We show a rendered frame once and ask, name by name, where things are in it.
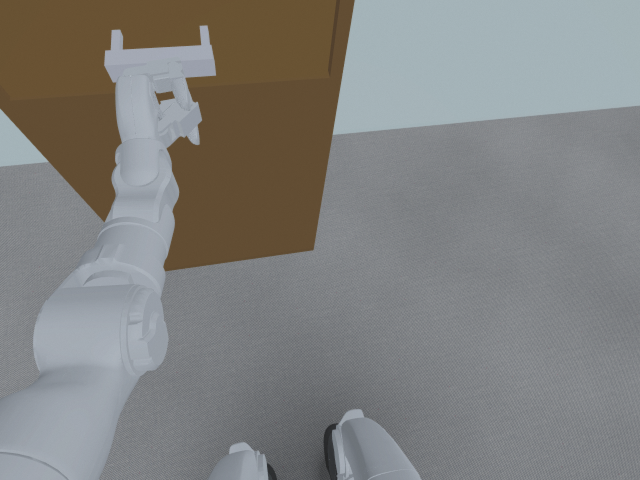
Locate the robot left upper arm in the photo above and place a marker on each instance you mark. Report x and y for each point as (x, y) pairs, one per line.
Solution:
(92, 345)

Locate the right robot shin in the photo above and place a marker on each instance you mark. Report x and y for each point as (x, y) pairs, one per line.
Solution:
(351, 414)

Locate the right robot thigh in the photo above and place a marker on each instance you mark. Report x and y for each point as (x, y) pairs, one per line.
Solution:
(363, 448)

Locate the cabinet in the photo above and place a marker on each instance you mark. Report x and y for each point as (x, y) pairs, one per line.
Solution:
(252, 188)

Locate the drawer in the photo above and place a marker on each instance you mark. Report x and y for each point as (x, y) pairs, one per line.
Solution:
(50, 47)

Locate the robot left hand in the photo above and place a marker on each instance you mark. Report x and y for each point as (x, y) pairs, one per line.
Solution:
(138, 111)

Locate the left robot forearm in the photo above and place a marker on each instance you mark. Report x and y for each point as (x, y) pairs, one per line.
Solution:
(134, 241)

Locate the handle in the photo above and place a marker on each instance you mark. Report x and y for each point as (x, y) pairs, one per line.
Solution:
(197, 61)

